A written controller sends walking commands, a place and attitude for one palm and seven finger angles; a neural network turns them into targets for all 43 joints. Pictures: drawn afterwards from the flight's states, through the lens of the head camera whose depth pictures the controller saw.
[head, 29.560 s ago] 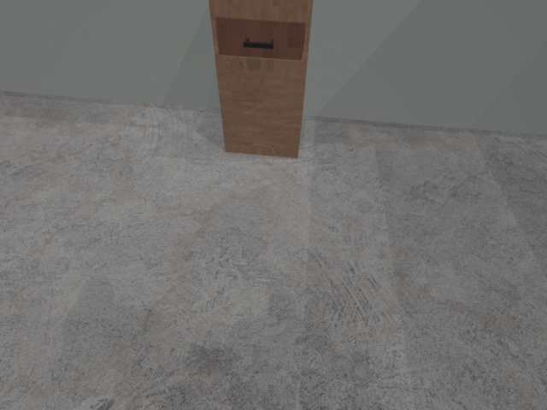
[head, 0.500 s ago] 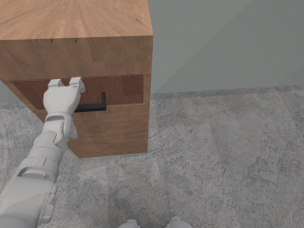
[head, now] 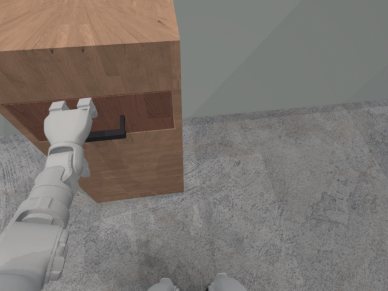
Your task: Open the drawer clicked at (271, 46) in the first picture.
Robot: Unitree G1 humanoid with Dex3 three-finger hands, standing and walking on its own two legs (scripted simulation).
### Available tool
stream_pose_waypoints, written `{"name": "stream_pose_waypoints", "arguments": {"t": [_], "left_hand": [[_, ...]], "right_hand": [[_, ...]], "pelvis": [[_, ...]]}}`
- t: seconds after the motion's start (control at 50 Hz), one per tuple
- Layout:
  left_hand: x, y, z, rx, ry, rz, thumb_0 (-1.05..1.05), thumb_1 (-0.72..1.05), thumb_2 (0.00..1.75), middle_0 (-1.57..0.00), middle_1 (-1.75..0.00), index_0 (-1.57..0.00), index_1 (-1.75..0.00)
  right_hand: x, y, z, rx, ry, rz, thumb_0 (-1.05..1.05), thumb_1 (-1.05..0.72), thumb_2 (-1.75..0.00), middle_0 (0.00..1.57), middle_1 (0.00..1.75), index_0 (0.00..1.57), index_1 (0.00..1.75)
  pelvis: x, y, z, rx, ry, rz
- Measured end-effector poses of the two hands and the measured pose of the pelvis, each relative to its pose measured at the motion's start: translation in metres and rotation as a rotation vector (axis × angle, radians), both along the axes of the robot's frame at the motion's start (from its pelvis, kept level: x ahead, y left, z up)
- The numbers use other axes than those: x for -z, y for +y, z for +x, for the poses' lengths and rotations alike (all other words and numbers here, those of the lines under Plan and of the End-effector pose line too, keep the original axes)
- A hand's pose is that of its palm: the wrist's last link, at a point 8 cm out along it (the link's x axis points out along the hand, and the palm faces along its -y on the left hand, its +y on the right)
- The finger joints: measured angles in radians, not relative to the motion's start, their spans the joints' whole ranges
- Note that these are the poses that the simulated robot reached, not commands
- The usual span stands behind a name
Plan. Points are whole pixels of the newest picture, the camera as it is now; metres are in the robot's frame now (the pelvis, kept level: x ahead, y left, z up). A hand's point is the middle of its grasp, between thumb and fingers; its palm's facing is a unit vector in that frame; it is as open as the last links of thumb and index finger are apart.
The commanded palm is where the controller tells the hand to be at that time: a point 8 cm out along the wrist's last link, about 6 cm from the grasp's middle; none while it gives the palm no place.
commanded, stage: re-aim the fingers above the handle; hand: left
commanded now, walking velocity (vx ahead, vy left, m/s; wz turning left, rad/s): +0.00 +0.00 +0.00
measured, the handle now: (100, 128) +0.51 +0.24 -0.06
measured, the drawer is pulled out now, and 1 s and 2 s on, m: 0.00 0.00 0.00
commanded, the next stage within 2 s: lower the fingers behind the handle in 1.34 s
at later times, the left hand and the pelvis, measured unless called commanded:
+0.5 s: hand (80, 134) +0.46 +0.26 -0.01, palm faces -0.08 -0.01 -1.00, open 13.7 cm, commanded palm +0.45 +0.25 +0.05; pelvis +0.01 -0.01 +0.00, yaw -1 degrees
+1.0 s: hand (75, 136) +0.46 +0.27 +0.00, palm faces -0.06 -0.01 -1.00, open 13.8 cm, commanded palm +0.44 +0.25 +0.06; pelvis +0.01 +0.00 +0.00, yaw -1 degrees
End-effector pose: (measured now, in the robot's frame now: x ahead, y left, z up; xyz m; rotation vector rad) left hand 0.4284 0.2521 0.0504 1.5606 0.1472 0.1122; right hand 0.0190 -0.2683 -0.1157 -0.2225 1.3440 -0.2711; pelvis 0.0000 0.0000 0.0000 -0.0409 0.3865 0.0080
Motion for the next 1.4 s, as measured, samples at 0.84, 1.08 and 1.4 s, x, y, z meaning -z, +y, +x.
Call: {"name": "stream_pose_waypoints", "arguments": {"t": [0.84, 1.08, 1.4], "left_hand": [[-0.002, -0.015, 0.022, 0.076, -0.024, -0.058, 0.0, -0.49, 0.3, -0.32, -1.2, -0.32, -1.2], [-0.006, 0.014, 0.003, -0.03, 0.08, -0.007, 0.0, -0.49, 0.3, -0.33, -1.2, -0.32, -1.2], [-0.005, 0.002, 0.01, -0.015, -0.032, 0.008, 0.01, -0.49, 0.3, -0.32, -1.2, -0.32, -1.2]], "right_hand": [[-0.003, -0.011, 0.023, -0.018, -0.027, -0.039, 0.01, -0.9, -0.9, 0.2, 0.3, 0.21, 0.3], [-0.005, 0.009, 0.016, -0.002, -0.017, 0.016, 0.01, -0.9, -0.9, 0.21, 0.3, 0.21, 0.3], [0.001, 0.001, 0.011, -0.017, -0.036, -0.006, 0.01, -0.9, -0.9, 0.2, 0.3, 0.21, 0.3]], "pelvis": [[0.003, -0.004, 0.011, -0.005, 0.027, -0.006], [-0.007, 0.001, 0.009, -0.006, -0.011, -0.005], [0.004, 0.002, -0.003, 0.005, 0.011, -0.003]]}}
